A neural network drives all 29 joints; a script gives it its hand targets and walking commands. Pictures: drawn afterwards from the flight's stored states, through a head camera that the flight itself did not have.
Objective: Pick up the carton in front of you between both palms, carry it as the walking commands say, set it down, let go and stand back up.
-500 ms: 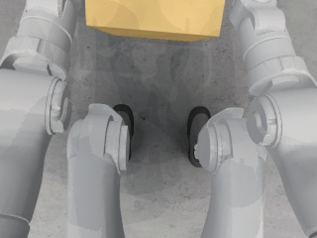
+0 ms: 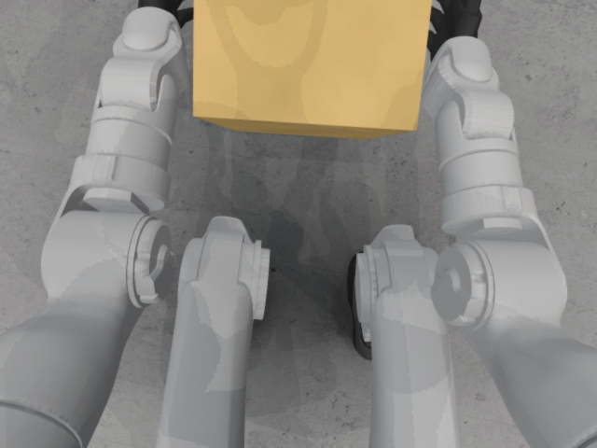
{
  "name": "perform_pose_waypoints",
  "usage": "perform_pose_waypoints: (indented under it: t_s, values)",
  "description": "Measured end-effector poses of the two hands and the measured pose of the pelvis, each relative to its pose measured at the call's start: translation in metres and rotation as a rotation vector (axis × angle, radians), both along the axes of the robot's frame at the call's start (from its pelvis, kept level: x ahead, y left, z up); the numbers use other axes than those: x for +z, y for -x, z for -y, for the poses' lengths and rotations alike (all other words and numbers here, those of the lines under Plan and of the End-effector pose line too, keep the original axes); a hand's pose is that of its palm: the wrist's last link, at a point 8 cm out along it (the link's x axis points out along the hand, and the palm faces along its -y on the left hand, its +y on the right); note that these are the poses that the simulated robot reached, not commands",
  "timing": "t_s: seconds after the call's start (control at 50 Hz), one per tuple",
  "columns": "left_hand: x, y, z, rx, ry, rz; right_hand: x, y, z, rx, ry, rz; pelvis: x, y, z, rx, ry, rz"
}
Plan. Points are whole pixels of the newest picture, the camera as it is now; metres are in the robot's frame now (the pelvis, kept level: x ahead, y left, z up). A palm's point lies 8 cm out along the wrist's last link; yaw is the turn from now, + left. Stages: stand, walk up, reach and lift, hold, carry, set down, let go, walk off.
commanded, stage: reach and lift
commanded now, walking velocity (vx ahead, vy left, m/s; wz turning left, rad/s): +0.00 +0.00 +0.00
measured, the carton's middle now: (307, 47) +0.54 +0.02 -0.18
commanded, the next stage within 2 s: none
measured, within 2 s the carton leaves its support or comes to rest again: neither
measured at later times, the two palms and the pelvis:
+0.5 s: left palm out of the picture +0.48 +0.17 +0.06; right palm (586, 1) +0.49 -0.13 +0.07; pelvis +0.00 +0.00 +0.12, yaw +1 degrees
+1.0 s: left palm out of the picture +0.44 +0.17 +0.23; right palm out of the picture +0.44 -0.13 +0.23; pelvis +0.05 -0.01 +0.26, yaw +2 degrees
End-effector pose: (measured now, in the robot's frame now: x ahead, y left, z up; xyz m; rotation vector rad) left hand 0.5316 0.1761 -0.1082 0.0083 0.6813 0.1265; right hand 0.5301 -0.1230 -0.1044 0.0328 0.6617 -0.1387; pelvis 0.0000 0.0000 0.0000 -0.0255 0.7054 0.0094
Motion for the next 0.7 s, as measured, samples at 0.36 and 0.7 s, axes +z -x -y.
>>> perform_pose_waypoints:
  t_s: [0.36,0.7]
  values:
    - [0.139,0.039,0.002,0.021,0.008,-0.022,0.138,0.035,0.003,0.010,0.001,-0.021,0.094,0.013,0.003,0.019,-0.003,-0.051]
    - [0.237,0.066,0.006,0.046,0.022,-0.016,0.238,0.058,0.006,0.011,-0.006,-0.014,0.176,-0.016,0.004,0.023,-0.011,0.020]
